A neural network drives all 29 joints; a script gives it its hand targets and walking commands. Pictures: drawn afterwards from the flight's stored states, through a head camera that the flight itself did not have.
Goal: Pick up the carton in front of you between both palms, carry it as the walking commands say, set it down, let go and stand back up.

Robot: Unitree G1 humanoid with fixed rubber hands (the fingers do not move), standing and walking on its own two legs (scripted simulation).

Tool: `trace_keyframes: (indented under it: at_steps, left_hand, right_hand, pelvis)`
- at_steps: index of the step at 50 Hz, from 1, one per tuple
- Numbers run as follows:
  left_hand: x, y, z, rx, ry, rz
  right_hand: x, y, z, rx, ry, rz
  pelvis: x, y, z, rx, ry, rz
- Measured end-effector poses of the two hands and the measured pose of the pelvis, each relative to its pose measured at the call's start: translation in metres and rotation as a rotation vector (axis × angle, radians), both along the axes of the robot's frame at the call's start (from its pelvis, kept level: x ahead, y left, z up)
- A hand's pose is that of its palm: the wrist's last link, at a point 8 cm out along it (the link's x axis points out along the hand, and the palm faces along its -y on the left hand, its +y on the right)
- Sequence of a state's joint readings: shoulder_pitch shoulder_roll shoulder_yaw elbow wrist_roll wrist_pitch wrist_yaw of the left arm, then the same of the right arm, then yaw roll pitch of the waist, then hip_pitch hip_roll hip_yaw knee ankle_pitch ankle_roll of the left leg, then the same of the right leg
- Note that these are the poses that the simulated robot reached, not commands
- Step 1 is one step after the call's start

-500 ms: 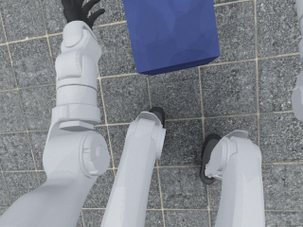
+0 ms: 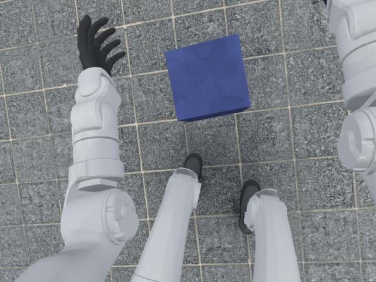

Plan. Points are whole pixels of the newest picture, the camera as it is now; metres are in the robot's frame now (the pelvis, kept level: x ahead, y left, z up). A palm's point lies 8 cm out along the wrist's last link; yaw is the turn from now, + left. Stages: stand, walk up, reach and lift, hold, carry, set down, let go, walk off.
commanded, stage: let go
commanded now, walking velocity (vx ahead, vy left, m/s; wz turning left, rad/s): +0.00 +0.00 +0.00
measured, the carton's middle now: (209, 86) +0.50 +0.11 -0.49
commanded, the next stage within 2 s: stand in 1.54 s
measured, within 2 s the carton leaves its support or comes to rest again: neither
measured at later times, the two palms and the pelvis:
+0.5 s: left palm (46, 134) +0.33 +0.26 +0.03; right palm out of the picture +0.42 -0.14 +0.01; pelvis +0.04 +0.03 +0.11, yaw -3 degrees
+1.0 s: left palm (15, 202) +0.27 +0.24 +0.09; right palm out of the picture +0.32 -0.21 +0.07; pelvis +0.11 +0.00 +0.16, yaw +1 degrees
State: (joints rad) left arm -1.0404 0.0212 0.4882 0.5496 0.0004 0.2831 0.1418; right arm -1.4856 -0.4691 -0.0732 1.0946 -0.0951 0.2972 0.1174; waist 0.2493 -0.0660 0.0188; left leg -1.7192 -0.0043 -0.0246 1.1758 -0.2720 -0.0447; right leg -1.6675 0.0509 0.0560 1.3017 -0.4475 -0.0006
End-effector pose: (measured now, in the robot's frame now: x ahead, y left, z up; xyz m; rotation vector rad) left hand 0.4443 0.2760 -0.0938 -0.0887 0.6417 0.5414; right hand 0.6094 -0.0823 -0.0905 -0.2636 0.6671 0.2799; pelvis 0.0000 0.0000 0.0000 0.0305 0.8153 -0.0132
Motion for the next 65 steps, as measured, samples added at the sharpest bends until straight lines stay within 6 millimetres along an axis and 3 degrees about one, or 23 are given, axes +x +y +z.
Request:
trace_keyframes:
  at_steps: [4, 8, 15, 24, 33, 38, 43, 56, 60, 65]
  left_hand:
    - [-0.003, -0.005, 0.017, 0.011, 0.007, -0.04]
    - [-0.015, -0.015, 0.031, 0.022, 0.03, -0.124]
    - [-0.053, -0.028, 0.061, 0.034, 0.1, -0.315]
    - [-0.106, -0.016, 0.114, 0.049, 0.162, -0.489]
    - [-0.167, -0.008, 0.152, 0.038, 0.179, -0.49]
    - [-0.188, -0.013, 0.167, 0.031, 0.19, -0.466]
    - [-0.191, -0.022, 0.176, 0.03, 0.194, -0.461]
    - [-0.169, -0.051, 0.183, 0.046, 0.163, -0.507]
    - [-0.168, -0.052, 0.185, 0.069, 0.175, -0.505]
    - [-0.173, -0.046, 0.186, 0.088, 0.177, -0.484]
  right_hand:
    - [-0.007, -0.005, 0.017, 0.001, 0.0, -0.021]
    - [-0.029, -0.015, 0.028, -0.003, -0.006, -0.069]
    - [-0.105, -0.042, 0.05, -0.034, -0.012, -0.246]
    - [-0.184, -0.059, 0.095, -0.053, -0.017, -0.368]
    - [-0.223, -0.067, 0.125, -0.064, 0.006, -0.327]
    - [-0.238, -0.078, 0.138, -0.064, 0.017, -0.311]
    - [-0.257, -0.095, 0.149, -0.063, 0.032, -0.311]
    - [-0.325, -0.154, 0.178, -0.061, 0.068, -0.371]
    - [-0.341, -0.161, 0.181, -0.061, 0.066, -0.389]
    - [-0.349, -0.156, 0.18, -0.06, 0.063, -0.384]
  pelvis:
    - [0.004, 0.002, 0.018, -0.006, -0.014, -0.002]
    - [0.01, 0.005, 0.037, -0.016, -0.032, -0.007]
    - [0.022, 0.014, 0.068, -0.034, -0.114, -0.026]
    - [0.038, 0.026, 0.105, -0.045, -0.314, -0.029]
    - [0.067, 0.03, 0.13, -0.038, -0.496, 0.003]
    - [0.083, 0.027, 0.139, -0.032, -0.575, 0.019]
    - [0.096, 0.019, 0.147, -0.022, -0.639, 0.025]
    - [0.114, -0.006, 0.158, -0.01, -0.762, 0.01]
    - [0.113, -0.009, 0.158, -0.009, -0.79, 0.012]
    - [0.108, -0.007, 0.156, -0.01, -0.817, 0.016]
